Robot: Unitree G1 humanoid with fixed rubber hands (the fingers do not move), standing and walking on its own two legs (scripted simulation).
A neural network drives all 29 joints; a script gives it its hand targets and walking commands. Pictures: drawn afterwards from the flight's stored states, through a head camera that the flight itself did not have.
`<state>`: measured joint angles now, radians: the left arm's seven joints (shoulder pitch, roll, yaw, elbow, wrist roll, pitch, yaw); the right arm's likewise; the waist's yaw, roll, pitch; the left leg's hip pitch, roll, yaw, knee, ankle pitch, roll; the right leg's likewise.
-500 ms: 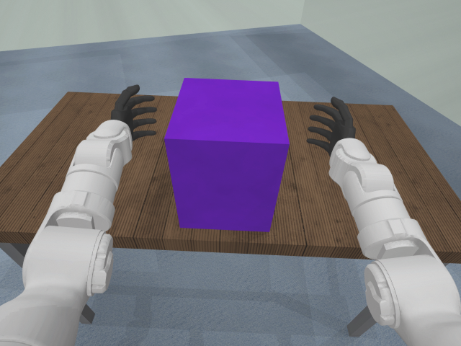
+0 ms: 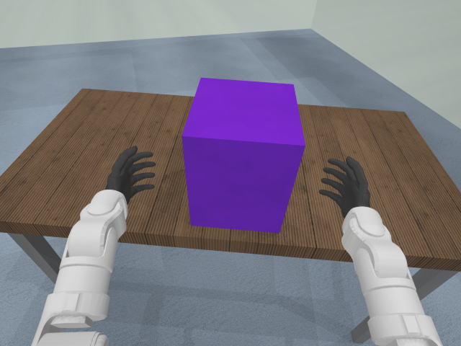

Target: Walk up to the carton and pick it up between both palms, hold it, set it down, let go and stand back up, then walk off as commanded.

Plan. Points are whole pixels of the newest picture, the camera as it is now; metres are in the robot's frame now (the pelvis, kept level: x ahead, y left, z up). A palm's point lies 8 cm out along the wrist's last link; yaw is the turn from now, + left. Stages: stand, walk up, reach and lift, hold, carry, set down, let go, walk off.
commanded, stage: set down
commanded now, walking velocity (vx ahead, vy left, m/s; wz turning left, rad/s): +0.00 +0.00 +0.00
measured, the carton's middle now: (240, 156) +0.48 +0.00 +0.07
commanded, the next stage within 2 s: let go in 1.66 s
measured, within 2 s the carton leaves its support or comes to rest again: neither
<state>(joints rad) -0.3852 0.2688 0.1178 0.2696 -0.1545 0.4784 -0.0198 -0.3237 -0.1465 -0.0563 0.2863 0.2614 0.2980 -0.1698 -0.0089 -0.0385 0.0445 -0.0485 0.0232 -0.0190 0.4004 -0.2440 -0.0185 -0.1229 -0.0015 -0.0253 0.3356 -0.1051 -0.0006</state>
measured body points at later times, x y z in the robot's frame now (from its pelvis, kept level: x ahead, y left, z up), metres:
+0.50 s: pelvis +0.02 +0.01 +0.00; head -0.01 +0.02 +0.45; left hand +0.29 +0.23 +0.06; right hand +0.27 -0.19 +0.06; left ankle -0.01 +0.13 -0.74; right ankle +0.06 -0.12 -0.74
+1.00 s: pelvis +0.04 +0.02 +0.00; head +0.02 +0.03 +0.45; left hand +0.25 +0.24 +0.01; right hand +0.23 -0.19 +0.01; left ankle -0.01 +0.13 -0.74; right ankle +0.06 -0.12 -0.74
